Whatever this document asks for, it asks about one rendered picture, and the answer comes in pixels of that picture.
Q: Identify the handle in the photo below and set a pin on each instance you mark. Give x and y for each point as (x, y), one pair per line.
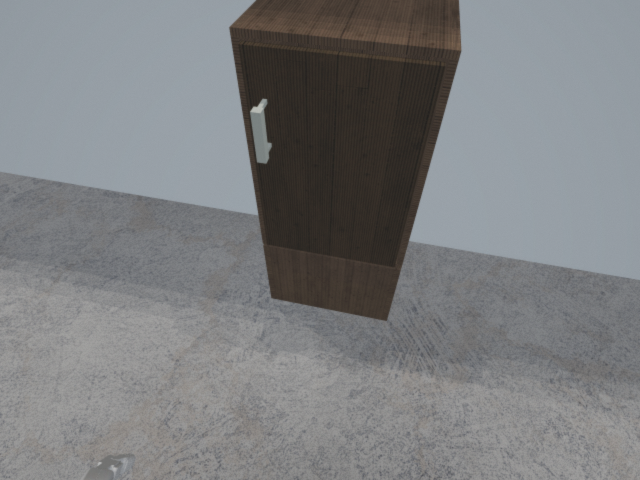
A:
(262, 147)

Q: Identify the cupboard door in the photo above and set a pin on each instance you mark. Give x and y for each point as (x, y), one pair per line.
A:
(348, 133)

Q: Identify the robot left hand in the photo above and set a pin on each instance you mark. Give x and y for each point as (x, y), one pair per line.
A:
(110, 468)

